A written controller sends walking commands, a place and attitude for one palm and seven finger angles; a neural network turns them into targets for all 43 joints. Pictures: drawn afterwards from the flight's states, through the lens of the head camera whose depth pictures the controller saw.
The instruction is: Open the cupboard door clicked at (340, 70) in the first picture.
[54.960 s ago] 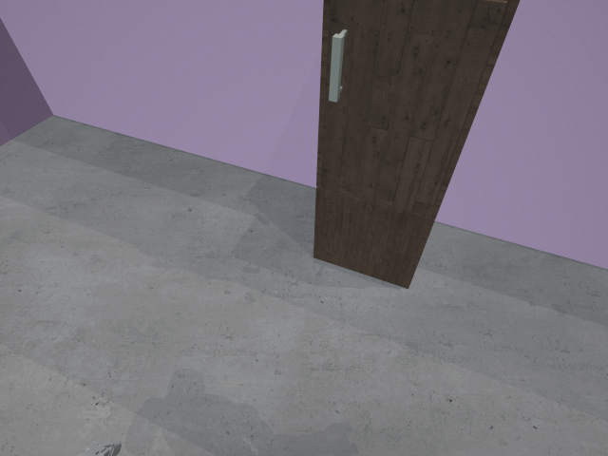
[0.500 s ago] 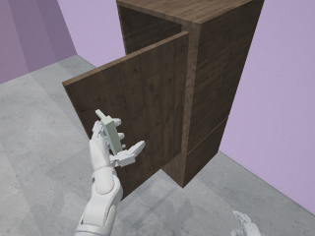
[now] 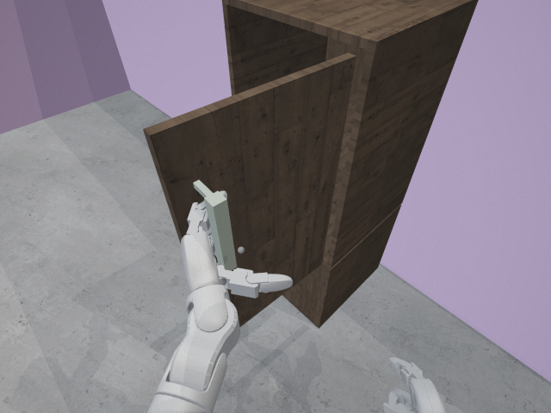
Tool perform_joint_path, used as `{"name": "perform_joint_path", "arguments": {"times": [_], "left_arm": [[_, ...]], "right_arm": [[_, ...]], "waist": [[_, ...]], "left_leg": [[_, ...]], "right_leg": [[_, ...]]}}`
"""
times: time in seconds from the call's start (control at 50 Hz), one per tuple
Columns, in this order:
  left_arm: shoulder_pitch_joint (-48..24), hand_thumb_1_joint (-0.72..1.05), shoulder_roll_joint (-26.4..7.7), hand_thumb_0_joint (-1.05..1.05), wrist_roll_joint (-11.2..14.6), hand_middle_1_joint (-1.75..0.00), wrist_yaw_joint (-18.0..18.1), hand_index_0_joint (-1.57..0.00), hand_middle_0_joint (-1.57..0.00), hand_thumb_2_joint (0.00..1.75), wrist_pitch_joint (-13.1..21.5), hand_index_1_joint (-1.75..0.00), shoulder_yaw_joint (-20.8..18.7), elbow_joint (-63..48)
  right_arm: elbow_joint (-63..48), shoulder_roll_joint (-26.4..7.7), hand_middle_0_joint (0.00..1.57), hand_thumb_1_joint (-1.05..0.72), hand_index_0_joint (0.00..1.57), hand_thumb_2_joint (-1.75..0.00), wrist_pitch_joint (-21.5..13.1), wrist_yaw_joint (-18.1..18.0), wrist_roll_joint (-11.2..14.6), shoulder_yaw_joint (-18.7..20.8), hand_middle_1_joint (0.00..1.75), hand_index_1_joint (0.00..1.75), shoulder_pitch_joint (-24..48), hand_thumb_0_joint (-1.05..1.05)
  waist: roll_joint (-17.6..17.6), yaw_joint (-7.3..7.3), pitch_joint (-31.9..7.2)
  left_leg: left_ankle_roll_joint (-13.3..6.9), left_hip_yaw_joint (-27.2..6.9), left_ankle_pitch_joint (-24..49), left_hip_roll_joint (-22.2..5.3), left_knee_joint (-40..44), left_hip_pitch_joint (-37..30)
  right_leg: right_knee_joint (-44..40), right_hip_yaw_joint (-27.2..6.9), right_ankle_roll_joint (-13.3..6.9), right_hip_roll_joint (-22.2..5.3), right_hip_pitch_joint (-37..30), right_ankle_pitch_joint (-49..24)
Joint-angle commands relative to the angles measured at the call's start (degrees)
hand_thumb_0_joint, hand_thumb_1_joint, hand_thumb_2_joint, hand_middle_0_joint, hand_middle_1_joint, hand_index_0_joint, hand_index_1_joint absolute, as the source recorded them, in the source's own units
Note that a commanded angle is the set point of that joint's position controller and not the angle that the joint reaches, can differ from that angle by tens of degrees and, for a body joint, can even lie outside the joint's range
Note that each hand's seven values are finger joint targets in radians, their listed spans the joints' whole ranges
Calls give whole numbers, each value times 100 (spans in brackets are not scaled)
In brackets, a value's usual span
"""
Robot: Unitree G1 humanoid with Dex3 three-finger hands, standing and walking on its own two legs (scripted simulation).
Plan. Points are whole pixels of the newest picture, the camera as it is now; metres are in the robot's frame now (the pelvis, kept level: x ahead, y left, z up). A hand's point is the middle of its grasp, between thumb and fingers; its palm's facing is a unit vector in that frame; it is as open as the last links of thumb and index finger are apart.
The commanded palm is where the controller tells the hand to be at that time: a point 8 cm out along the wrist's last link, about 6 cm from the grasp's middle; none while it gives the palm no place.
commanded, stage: slide the hand sideways off the handle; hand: left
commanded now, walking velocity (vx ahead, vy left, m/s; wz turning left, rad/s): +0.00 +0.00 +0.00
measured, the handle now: (214, 228) +0.36 +0.13 +0.10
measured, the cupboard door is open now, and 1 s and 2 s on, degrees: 86 87 87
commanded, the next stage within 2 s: draw the hand back to the body in 1.22 s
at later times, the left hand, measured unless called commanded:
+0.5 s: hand (226, 280) +0.27 +0.09 +0.09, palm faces -0.03 -1.00 -0.02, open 16.3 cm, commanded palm +0.24 +0.15 +0.09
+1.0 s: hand (180, 306) +0.23 +0.14 +0.09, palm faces +0.02 -1.00 -0.05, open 16.3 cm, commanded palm +0.20 +0.20 +0.09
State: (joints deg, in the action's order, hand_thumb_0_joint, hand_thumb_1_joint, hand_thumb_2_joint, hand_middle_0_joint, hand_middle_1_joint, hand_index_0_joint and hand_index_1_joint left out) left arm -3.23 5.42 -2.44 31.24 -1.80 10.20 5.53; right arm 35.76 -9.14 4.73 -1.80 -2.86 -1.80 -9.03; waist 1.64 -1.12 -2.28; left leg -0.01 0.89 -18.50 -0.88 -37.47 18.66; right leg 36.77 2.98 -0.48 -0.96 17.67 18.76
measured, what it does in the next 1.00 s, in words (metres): stands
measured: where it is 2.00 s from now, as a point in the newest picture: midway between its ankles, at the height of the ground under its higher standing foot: outside the picture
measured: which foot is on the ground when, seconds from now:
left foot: down 0.00-1.00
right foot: down 0.00-1.00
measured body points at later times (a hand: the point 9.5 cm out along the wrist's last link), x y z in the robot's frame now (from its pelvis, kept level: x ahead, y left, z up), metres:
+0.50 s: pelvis -0.01 +0.00 +0.00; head -0.02 -0.02 +0.45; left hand +0.26 +0.15 +0.10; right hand +0.16 -0.21 -0.09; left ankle +0.02 +0.12 -0.72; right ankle +0.01 -0.12 -0.72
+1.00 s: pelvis +0.01 -0.02 -0.01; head +0.00 -0.04 +0.44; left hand +0.22 +0.20 +0.10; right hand +0.20 -0.24 -0.08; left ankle +0.02 +0.12 -0.72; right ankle +0.01 -0.12 -0.72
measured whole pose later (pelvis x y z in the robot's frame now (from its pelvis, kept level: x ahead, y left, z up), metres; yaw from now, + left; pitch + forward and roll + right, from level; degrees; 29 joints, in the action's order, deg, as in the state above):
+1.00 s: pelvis +0.01 -0.02 -0.01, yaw +1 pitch +2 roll +0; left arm 19.9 -11.3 13.5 -9.8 6.9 -5.4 -9.7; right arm 31.7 -13.5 -9.2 -3.9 1.4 -2.3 -13.4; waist 3.2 -1.8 -3.3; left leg 1.5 -0.6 -20.6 -2.0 -41.0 22.0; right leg 40.7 4.3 -1.9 0.1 20.9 21.5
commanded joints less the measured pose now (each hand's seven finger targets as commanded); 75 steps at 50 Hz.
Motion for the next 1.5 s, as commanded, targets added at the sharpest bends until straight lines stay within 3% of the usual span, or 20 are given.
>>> {"name": "perform_joint_path", "arguments": {"times": [0.0, 0.02, 0.04, 0.06, 0.1, 0.14, 0.16, 0.2, 0.26, 0.34, 0.58, 0.7, 0.72, 0.84, 1.02, 1.12, 1.26, 1.34, 1.4, 1.48], "left_arm": [[-1832, -50, 166, 0, -153, -30, 282, -15, -15, 30, 264, -30, -187, -1328], [-1617, -50, -181, 0, -598, -30, -972, -15, -15, 30, 525, -30, 940, -973], [-1976, -50, -905, 0, -346, -30, -1621, -15, -15, 30, 827, -30, 177, -1527], [-2037, -50, -993, 0, -252, -30, -2136, -15, -15, 30, 998, -30, 270, -1667], [-1886, -50, -866, 0, 235, -30, -3077, -15, -15, 30, 1137, -30, 406, -1453], [-1909, -50, -632, 0, 919, -30, -3470, -15, -15, 30, 1046, -30, 248, -1331], [-1841, -50, -580, 0, 1163, -30, -3475, -15, -15, 30, 959, -30, 78, -1275], [-1610, -50, -834, 0, 1308, -30, -3280, -15, -15, 30, 842, -30, -386, -1192], [-1267, -50, -837, 0, 1106, -30, -2961, -15, -15, 30, 826, -30, -398, -1471], [-733, -50, -1239, 0, 824, -30, -2813, -15, -15, 30, 908, -30, -664, -1760], [328, -50, -1650, 0, 1159, -30, -3326, -15, -15, 30, 1093, -30, -1101, -2570], [774, -50, -1846, 0, 1311, -30, -3643, -15, -15, 30, 1141, -30, -1295, -2694], [833, -50, -2031, 0, 1344, -30, -3671, -15, -15, 30, 1139, -30, -1476, -2614], [1402, -50, -2281, 0, 1588, -30, -3985, -15, -15, 30, 1237, -30, -1953, -2660], [2197, -50, -2423, 0, 1823, -30, -4338, -15, -15, 30, 1371, -30, -2151, -2985], [2460, -50, -2541, 0, 1914, -30, -4446, -15, -15, 30, 1478, -30, -2367, -3149], [2163, -50, -2393, 0, 1949, -30, -4545, -15, -15, 30, 1539, -30, -2079, -3280], [2176, -50, -2602, 0, 1891, -30, -4429, -15, -15, 30, 1444, -30, -2276, -3386], [2314, -50, -2663, 0, 1903, -30, -4366, -15, -15, 30, 1342, -30, -2469, -3513], [2351, -50, -2598, 0, 1991, -30, -4410, -15, -15, 30, 1108, -30, -2444, -3457]], "right_arm": [[-914, -554, 20, -90, 20, -90, -277, -23, -12, 189, 30, 30, 836, 0], [-684, -751, 20, -90, 20, -90, -249, 1, -13, 165, 30, 30, 371, 0], [-909, -773, 20, -90, 20, -90, -252, -74, 75, 226, 30, 30, 307, 0], [-983, -761, 20, -90, 20, -90, -279, -139, 100, 198, 30, 30, 335, 0], [-1095, -751, 20, -90, 20, -90, -450, -206, 242, 111, 30, 30, 348, 0], [-1214, -733, 20, -90, 20, -90, -632, -249, 386, 35, 30, 30, 519, 0], [-1237, -742, 20, -90, 20, -90, -730, -263, 418, 34, 30, 30, 563, 0], [-1213, -808, 20, -90, 20, -90, -876, -249, 435, 39, 30, 30, 563, 0], [-1264, -792, 20, -90, 20, -90, -1022, -122, 390, 65, 30, 30, 480, 0], [-1320, -808, 20, -90, 20, -90, -1052, -17, 348, 104, 30, 30, 409, 0], [-1380, -826, 20, -90, 20, -90, -1301, -103, 387, 99, 30, 30, 405, 0], [-1389, -890, 20, -90, 20, -90, -1505, -165, 395, 130, 30, 30, 317, 0], [-1341, -901, 20, -90, 20, -90, -1526, -184, 398, 139, 30, 30, 283, 0], [-1333, -913, 20, -90, 20, -90, -1675, -231, 415, 148, 30, 30, 239, 0], [-1413, -1007, 20, -90, 20, -90, -1898, -240, 439, 197, 30, 30, 87, 0], [-1414, -1023, 20, -90, 20, -90, -1986, -266, 460, 222, 30, 30, 49, 0], [-1361, -1059, 20, -90, 20, -90, -2145, -317, 483, 209, 30, 30, 14, 0], [-1387, -1049, 20, -90, 20, -90, -2171, -334, 488, 192, 30, 30, 61, 0], [-1396, -997, 20, -90, 20, -90, -2159, -341, 500, 170, 30, 30, 66, 0], [-1396, -999, 20, -90, 20, -90, -2150, -330, 527, 124, 30, 30, 133, 0]], "waist": [[-339, -34, -1025], [-858, 467, -601], [-435, 238, -1202], [-108, 200, -1398], [-88, 276, -1159], [-69, 244, -854], [-109, 176, -808], [-451, 55, -748], [-428, -39, -918], [-414, -93, -896], [-132, -8, -698], [-285, 13, -670], [-355, 30, -616], [-179, -69, -757], [-285, -68, -707], [-221, -95, -769], [-67, 51, -573], [10, -74, -731], [97, -153, -885], [30, -126, -596]], "left_leg": [[4, -143, 911, 28, 531, -376], [-88, -204, 1040, 5, 519, -477], [-99, -147, 1138, 14, 510, -540], [-113, -114, 1216, 45, 497, -736], [-112, -182, 1101, 53, 483, -715], [-58, -266, 591, 52, 580, -571], [-36, -308, 364, 55, 634, -507], [-11, -349, 118, 57, 721, -335], [-8, -307, 302, 47, 731, -358], [-36, -190, 446, 28, 681, -286], [-92, -55, 441, 123, 479, -157], [-125, -71, 416, 176, 299, 5], [-128, -78, 428, 167, 254, 62], [-102, -72, 680, 198, 107, 179], [-110, -124, 897, 182, -59, 308], [-101, -159, 844, 184, -145, 365], [-105, -242, 521, 163, -204, 415], [-98, -264, 395, 154, -131, 444], [-89, -262, 663, 144, -45, 274], [-76, -283, 528, 121, 84, 311]], "right_leg": [[-586, 95, -177, 78, -48, -647], [-525, -81, -137, 60, 236, -1001], [-406, -101, -177, 41, 20, -1239], [-364, -117, -198, 35, -80, -1390], [-356, -26, -196, 76, 26, -1340], [-443, 95, -175, 141, 174, -800], [-475, 147, -154, 163, 238, -583], [-519, 170, -125, 173, 233, -324], [-453, 152, -113, 145, 138, -423], [-472, 59, -116, 135, 52, -506], [-603, -90, -59, 146, 20, -672], [-606, -180, -3, 107, 83, -663], [-654, -242, 6, 91, 67, -632], [-525, -302, 21, 46, -86, -1037], [-309, -219, 42, 80, 19, -1436], [-233, -195, 14, 93, 113, -1236], [-183, -113, 11, 112, 517, -729], [-185, -107, -19, 98, 402, -446], [-109, 5, -42, 131, 251, -830], [-211, 72, -23, 157, 271, -716]]}}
